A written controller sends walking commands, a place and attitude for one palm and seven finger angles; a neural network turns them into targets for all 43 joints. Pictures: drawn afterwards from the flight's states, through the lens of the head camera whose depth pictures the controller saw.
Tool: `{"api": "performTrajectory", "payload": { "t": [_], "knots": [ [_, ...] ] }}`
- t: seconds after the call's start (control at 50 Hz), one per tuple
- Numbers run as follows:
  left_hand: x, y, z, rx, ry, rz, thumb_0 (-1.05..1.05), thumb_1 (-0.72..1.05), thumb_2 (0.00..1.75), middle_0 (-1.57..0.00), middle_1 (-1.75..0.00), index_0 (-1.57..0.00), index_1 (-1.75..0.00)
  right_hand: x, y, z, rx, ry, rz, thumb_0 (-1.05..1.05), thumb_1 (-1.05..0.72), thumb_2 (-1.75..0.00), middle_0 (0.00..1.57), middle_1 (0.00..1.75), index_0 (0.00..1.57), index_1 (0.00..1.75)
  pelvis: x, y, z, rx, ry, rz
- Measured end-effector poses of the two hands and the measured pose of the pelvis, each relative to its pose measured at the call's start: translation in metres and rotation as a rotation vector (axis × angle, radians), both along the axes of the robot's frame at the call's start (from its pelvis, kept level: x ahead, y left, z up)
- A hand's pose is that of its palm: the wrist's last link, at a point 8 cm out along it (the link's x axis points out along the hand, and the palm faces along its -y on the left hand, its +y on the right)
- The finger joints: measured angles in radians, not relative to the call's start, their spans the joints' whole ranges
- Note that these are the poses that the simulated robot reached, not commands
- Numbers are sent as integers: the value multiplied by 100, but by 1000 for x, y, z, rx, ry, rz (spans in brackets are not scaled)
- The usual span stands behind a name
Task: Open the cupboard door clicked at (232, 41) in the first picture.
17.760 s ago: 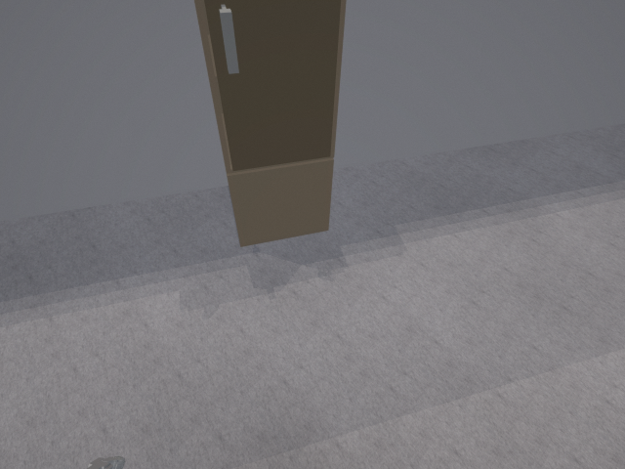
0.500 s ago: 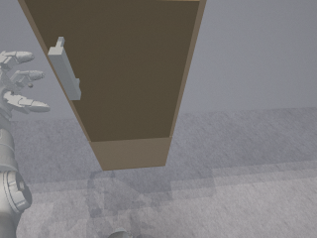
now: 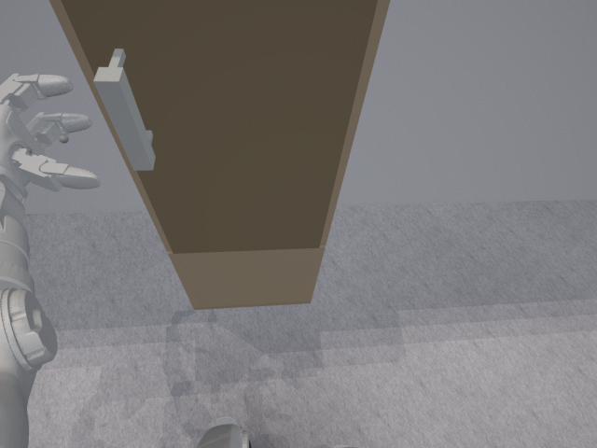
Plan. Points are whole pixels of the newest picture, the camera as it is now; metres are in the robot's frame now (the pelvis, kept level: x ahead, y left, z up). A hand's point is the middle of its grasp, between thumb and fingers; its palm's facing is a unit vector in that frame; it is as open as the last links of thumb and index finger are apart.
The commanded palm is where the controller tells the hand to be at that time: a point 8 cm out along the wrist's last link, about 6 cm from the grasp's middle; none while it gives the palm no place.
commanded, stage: move the hooked fingers beside the handle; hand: left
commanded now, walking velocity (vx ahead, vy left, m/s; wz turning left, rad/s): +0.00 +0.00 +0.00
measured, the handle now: (132, 112) +0.53 +0.21 +0.13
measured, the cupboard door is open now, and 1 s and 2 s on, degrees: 0 0 0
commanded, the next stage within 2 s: slide the fingers in behind the handle in 0.32 s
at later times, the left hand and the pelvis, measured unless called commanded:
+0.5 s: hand (52, 143) +0.46 +0.29 +0.14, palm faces +0.06 -1.00 +0.03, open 14.0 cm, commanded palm +0.44 +0.33 +0.13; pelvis +0.01 +0.01 +0.00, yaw -1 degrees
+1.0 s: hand (83, 141) +0.47 +0.25 +0.14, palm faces +0.06 -1.00 +0.03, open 14.0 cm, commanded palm +0.44 +0.29 +0.13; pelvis +0.01 +0.01 +0.00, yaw -1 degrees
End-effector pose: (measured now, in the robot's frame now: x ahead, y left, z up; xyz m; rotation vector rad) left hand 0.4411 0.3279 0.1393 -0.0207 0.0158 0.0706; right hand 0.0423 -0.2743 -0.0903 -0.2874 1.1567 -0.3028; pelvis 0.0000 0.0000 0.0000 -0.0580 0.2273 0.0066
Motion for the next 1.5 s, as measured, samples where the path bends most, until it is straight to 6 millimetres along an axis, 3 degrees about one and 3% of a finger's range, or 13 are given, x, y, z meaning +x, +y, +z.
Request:
{"api": "performTrajectory", "payload": {
  "t": [0.14,0.26,0.36,0.52,0.64,0.74,0.86,1.16,1.5],
  "knots": [
    [7,2,1,0,-28,-9,-1,-50,30,-30,-120,-30,-120,-42,-2,-1,-7,113,-68,1,-90,-90,20,30,20,29,3,2,0,-1,15,-15],
    [7,6,-5,0,-7,-10,-1,-50,30,-30,-120,-30,-120,-54,2,0,-1,145,-98,1,-90,-90,20,30,20,29,7,5,1,-1,17,-22],
    [4,10,-4,-8,-34,1,-1,-50,30,-30,-120,-30,-120,-44,7,0,6,119,-93,1,-90,-90,20,30,20,29,9,7,1,-2,14,-25],
    [-4,13,-5,-8,-24,-13,-1,-50,29,-30,-120,-30,-120,-7,13,0,16,32,-37,1,-90,-90,20,30,20,29,10,11,2,-4,4,-14],
    [-3,1,-4,-1,-35,-30,-1,-50,29,-30,-121,-30,-120,18,18,1,17,-23,17,1,-90,-90,20,30,20,29,8,13,1,-5,-3,0],
    [0,-13,-6,-10,-31,-30,-1,-50,29,-30,-121,-30,-120,28,21,1,26,-53,37,1,-90,-90,20,30,20,29,8,14,1,-2,-8,1],
    [2,-21,-7,-12,-26,-13,-1,-50,29,-30,-121,-30,-120,24,22,0,41,-55,25,1,-90,-90,20,30,20,29,8,12,2,1,-15,-7],
    [0,-33,-6,-12,-24,-23,-1,-50,29,-30,-121,-30,-120,-13,11,-4,42,35,-30,1,-90,-90,20,30,20,29,7,5,3,4,-23,-7],
    [0,-61,-3,-6,-45,-21,-1,-50,29,-30,-120,-30,-120,0,9,-6,67,-28,-20,1,-90,-90,20,30,20,29,6,0,3,12,-35,-13]
  ]
}}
